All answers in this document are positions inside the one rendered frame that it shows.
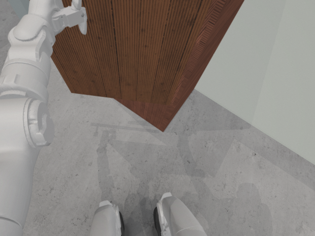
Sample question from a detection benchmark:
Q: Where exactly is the robot left hand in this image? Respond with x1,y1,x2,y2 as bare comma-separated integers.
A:
28,0,87,36

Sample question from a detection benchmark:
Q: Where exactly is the robot left forearm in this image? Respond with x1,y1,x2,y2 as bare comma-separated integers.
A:
0,14,56,106

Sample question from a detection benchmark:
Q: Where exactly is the robot right thigh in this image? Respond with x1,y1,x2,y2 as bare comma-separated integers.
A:
157,196,207,236

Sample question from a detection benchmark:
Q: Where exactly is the robot left thigh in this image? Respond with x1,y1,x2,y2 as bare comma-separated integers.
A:
88,204,121,236

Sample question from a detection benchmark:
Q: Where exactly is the cupboard door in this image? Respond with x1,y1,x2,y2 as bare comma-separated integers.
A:
51,0,213,105

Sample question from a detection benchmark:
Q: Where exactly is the robot thigh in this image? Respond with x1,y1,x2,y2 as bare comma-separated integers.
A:
157,196,207,236
88,204,121,236

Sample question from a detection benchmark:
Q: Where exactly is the handle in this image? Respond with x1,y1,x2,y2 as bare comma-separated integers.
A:
8,0,30,20

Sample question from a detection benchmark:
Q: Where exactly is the left robot upper arm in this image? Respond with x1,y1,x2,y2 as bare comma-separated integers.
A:
0,97,55,236

